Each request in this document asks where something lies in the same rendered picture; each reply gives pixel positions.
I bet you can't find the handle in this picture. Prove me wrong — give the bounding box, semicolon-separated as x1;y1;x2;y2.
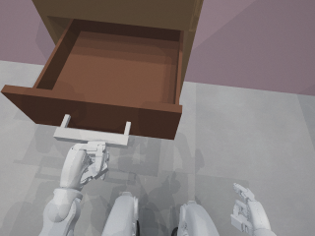
53;114;131;149

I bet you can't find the robot left forearm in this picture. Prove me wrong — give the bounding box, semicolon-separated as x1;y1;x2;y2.
38;187;83;236

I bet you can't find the drawer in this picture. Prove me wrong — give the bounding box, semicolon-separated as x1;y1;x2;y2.
0;18;184;141

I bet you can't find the robot right hand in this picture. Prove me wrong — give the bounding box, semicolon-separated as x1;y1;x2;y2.
230;183;272;236

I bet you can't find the right robot shin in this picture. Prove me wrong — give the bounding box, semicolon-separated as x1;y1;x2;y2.
177;201;196;236

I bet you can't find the robot left hand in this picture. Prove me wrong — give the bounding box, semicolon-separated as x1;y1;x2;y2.
59;141;110;192

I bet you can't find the left robot thigh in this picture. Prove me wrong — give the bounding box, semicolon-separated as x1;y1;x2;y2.
101;195;139;236

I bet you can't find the cabinet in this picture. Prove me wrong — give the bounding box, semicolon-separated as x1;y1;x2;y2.
32;0;204;96

